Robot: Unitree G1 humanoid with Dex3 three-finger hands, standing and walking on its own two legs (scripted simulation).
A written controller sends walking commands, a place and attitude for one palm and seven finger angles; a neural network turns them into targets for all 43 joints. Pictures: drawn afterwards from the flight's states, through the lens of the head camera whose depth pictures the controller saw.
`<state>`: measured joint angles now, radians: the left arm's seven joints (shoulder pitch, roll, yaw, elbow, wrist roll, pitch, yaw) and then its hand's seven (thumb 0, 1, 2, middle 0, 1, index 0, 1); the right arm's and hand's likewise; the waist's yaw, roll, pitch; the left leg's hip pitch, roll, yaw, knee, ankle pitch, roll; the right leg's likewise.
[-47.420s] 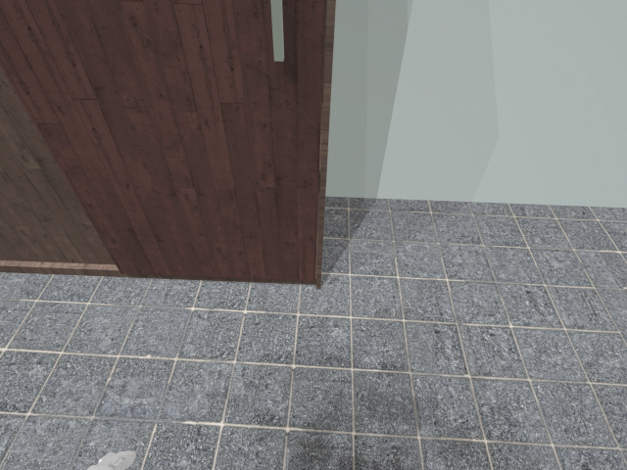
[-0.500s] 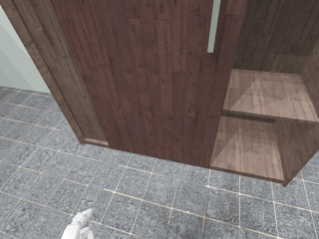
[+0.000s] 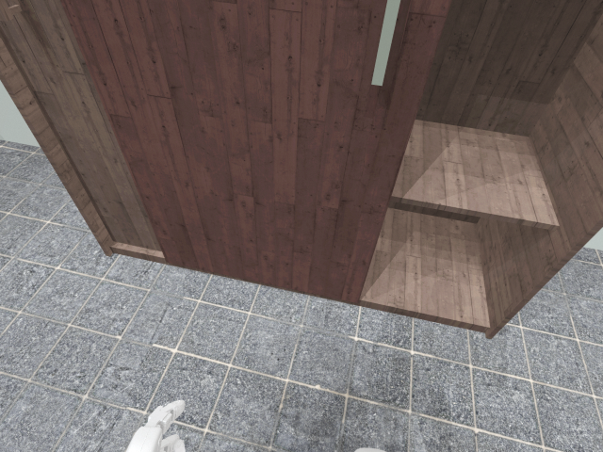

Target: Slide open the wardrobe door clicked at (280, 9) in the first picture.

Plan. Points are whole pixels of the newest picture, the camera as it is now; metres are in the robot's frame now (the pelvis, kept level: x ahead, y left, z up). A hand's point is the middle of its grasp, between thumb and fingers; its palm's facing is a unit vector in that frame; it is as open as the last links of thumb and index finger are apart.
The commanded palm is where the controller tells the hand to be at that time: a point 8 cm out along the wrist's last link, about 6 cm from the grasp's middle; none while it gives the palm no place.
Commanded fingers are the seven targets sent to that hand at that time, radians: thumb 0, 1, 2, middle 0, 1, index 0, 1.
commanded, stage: stop stepping back and stand still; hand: right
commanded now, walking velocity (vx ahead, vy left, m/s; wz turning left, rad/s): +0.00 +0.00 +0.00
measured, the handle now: (392, 8) +0.73 -0.12 +0.27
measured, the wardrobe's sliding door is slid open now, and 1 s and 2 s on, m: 0.47 0.47 0.47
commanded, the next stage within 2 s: let the arm hang, fingers relaxed in 0.60 s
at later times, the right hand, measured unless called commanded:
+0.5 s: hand (599, 291) +0.25 -0.28 +0.17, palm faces +0.41 +0.73 -0.55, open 7.4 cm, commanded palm +0.20 -0.30 +0.19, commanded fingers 0.00 -0.90 -0.90 0.20 0.30 0.20 0.30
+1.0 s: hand out of the picture +0.09 -0.21 -0.15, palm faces -0.03 +0.98 -0.19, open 7.4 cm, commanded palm none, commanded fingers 0.00 -0.90 -0.90 0.20 0.30 0.20 0.30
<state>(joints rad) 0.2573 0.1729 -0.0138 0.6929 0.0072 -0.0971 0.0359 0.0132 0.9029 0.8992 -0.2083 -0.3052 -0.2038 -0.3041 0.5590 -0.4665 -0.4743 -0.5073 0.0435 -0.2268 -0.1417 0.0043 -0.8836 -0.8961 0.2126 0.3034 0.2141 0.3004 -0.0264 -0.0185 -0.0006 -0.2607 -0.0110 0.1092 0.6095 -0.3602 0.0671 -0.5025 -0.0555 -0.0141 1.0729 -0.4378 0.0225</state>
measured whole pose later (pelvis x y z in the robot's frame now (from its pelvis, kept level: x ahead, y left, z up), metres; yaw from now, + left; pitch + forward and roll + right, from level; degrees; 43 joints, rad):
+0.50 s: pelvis +0.06 +0.00 +0.01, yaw +0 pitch +2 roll +0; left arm 0.18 0.20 -0.01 0.60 -0.01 -0.10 0.04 0.01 0.91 0.90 -0.21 -0.30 -0.20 -0.30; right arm 0.60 -0.45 -0.46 -0.46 0.06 -0.22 -0.15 0.00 -0.89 -0.90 0.21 0.30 0.21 0.30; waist 0.00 -0.01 0.00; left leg -0.17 -0.02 0.05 0.48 -0.34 0.04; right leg -0.29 -0.05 -0.08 0.56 -0.27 0.01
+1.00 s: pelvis +0.01 -0.03 +0.00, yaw -3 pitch +0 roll +0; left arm 0.20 0.26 -0.02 0.87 0.03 0.02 -0.01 0.01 0.91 0.90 -0.20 -0.30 -0.20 -0.30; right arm 0.25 -0.22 0.03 0.78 -0.02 0.05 0.01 0.01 -0.90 -0.90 0.20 0.30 0.20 0.30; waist 0.03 0.02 0.03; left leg -0.25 0.03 0.08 0.57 -0.32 0.00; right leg -0.34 0.00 -0.06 0.56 -0.23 -0.03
